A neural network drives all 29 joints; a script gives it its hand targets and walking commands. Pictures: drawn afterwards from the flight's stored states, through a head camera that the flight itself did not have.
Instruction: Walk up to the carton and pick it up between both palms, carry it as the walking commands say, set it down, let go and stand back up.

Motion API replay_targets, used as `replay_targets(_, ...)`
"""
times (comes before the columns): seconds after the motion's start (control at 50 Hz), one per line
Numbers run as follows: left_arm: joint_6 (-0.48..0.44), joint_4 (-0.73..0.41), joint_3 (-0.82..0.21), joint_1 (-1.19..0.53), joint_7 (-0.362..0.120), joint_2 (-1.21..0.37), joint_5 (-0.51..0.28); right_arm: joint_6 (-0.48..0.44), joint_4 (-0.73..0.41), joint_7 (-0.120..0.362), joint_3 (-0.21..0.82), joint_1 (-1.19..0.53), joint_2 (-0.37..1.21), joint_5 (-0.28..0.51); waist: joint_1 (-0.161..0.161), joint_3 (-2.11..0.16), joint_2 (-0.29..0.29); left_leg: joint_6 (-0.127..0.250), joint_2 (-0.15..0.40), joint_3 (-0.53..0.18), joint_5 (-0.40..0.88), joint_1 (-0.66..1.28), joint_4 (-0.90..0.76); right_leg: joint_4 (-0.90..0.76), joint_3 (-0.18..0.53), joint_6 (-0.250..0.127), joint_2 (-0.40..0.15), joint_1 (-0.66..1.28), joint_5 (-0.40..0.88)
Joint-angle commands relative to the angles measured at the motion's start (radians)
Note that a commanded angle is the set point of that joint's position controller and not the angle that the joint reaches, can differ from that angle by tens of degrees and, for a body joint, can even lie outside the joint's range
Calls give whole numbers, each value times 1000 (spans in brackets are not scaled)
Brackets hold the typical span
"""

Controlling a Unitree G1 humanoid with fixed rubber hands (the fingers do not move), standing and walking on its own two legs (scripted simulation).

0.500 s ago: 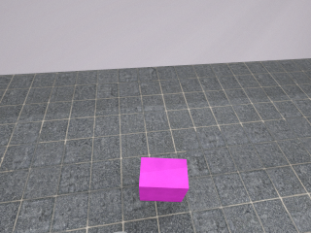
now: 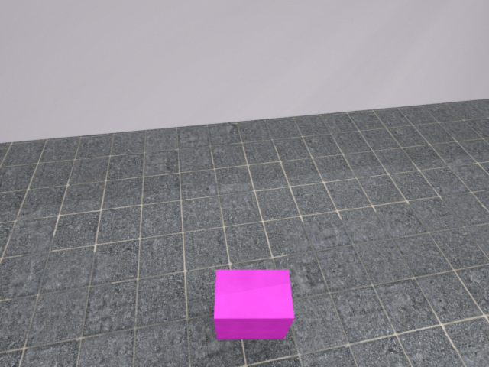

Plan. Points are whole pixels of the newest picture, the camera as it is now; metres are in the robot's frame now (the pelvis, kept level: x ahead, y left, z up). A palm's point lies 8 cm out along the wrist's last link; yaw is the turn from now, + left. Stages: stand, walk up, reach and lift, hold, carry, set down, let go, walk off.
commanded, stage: walk up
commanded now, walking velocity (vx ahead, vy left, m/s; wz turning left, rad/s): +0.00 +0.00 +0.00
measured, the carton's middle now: (251, 306) +0.43 -0.04 -0.65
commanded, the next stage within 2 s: none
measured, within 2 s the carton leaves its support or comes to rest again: neither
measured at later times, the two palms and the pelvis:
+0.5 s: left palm out of the picture -0.04 +0.16 -0.15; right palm out of the picture +0.00 -0.23 -0.15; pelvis +0.02 -0.03 +0.00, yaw -1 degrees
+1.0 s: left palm out of the picture -0.01 +0.15 -0.15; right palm out of the picture +0.02 -0.26 -0.16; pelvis +0.03 -0.05 -0.01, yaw -1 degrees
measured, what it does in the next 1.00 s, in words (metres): shifts its weight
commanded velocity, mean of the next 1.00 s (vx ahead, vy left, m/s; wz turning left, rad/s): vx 0.00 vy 0.00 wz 0.00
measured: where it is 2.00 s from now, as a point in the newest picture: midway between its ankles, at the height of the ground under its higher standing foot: outside the picture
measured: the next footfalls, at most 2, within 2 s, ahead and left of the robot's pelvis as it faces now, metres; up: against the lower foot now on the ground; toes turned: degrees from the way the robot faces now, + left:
left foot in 1.28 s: +0.15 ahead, +0.10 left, +0.00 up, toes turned +7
right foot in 1.46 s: +0.06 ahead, -0.13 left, +0.00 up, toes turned -8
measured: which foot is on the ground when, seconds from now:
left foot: down 0.00-1.00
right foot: down 0.00-1.00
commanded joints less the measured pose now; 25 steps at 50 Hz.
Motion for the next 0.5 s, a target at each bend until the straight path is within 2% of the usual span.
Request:
replay_targets(0.0,-13,-4,8,113,4,67,-4,-19,-21,-4,-9,56,-86,-6,12,-7,15,14,92,-85,226,42,-67,-69,59,-47,-94,-39,222)
replay_targets(0.02,-13,-14,6,112,4,55,-3,-12,-17,-5,-14,55,-73,-1,10,14,7,14,84,-88,206,25,-52,-75,57,-37,-90,-58,205)
replay_targets(0.04,-13,-3,5,125,6,53,0,-13,-17,-6,-14,51,-81,-2,18,29,-24,18,88,-68,188,35,-48,-72,66,-47,-90,-64,215)
replay_targets(0.06,-14,-5,-2,123,8,44,-2,-15,-10,-5,-6,65,-66,-1,10,45,29,16,88,-96,217,29,-51,-81,74,-48,-93,-71,235)
replay_targets(0.08,-10,4,-2,142,7,46,-4,-14,2,-7,-13,59,-68,2,20,78,23,10,80,-64,189,12,-67,-82,71,-43,-90,-74,197)
replay_targets(0.12,-16,1,-3,143,6,50,-5,-13,-3,-5,-12,64,-75,0,18,54,-22,19,91,-82,193,46,-67,-86,78,-43,-88,-75,227)
replay_targets(0.14,-15,0,-2,159,11,46,-9,-13,6,-4,-8,63,-59,0,32,78,-15,13,83,-79,175,0,-67,-91,68,-44,-83,-34,234)
replay_targets(0.16,-15,5,-6,164,7,43,-7,-12,3,-5,-16,86,-76,2,16,64,-31,8,78,-64,147,41,-68,-94,78,-43,-87,-71,228)
replay_targets(0.18,-18,8,-7,156,10,51,-6,-13,15,-7,-11,82,-65,-2,18,76,7,5,80,-69,165,11,-68,-86,76,-49,-87,-63,232)
replay_targets(0.2,-17,10,1,163,12,45,-7,-18,5,-8,-12,92,-63,-2,22,54,0,1,88,-62,210,20,-55,-78,69,-45,-87,-48,259)
replay_targets(0.22,-18,10,-3,156,8,50,-4,-20,12,-8,-15,98,-58,-1,14,66,19,-4,80,-61,182,25,-62,-86,81,-41,-91,-70,245)
replay_targets(0.24,-22,15,-5,163,10,34,-1,-17,4,-10,-21,91,-67,-4,8,47,66,-2,84,-48,180,52,-60,-77,84,-52,-91,-78,237)
replay_targets(0.26,-23,9,2,149,11,58,-11,-19,15,-11,-8,103,-59,-9,18,26,-11,5,95,-69,252,40,-48,-65,64,-46,-84,-43,297)
replay_targets(0.28,-26,10,-3,175,14,54,-11,-19,3,-12,-8,106,-48,-8,23,34,-56,16,101,-75,251,62,-50,-60,79,-46,-81,-62,335)
replay_targets(0.3,-25,23,-6,187,18,43,-13,-17,13,-15,-2,84,-23,-7,30,49,-9,14,107,-56,275,56,-39,-54,72,-49,-85,-58,391)
replay_targets(0.32,-26,27,-6,192,18,37,-12,-19,16,-12,-5,100,-29,-5,20,42,-20,11,93,-56,265,58,-49,-55,68,-45,-85,-51,368)
replay_targets(0.34,-19,32,-13,200,13,20,-8,-14,8,-15,-12,99,-48,1,15,72,30,6,85,-48,206,51,-50,-76,88,-43,-90,-68,339)
replay_targets(0.36,-19,23,-5,189,15,39,-8,-9,11,-14,-9,102,-37,-2,20,58,-6,-1,85,-57,189,36,-60,-68,79,-45,-88,-57,316)
replay_targets(0.38,-19,29,-8,201,16,23,-6,-8,-3,-20,-14,81,-34,-3,15,66,53,8,99,-51,216,71,-40,-63,92,-51,-94,-91,340)
replay_targets(0.4,-22,32,-15,194,15,30,-5,-10,-7,-15,-15,92,-35,-3,16,64,41,4,89,-54,212,56,-45,-67,88,-43,-90,-83,328)
replay_targets(0.42,-24,17,-9,184,14,40,-4,-6,4,-14,-10,99,-42,-5,14,79,-40,6,93,-58,187,58,-51,-68,83,-41,-82,-106,307)
replay_targets(0.44,-27,26,-21,201,14,22,-5,-4,-1,-15,-16,96,-32,-4,20,84,15,7,95,-60,170,67,-51,-81,103,-46,-86,-119,302)
replay_targets(0.48,-25,18,-10,187,16,31,-8,-5,0,-12,-10,109,-25,-3,16,71,-28,4,96,-50,197,49,-40,-55,90,-50,-89,-90,380)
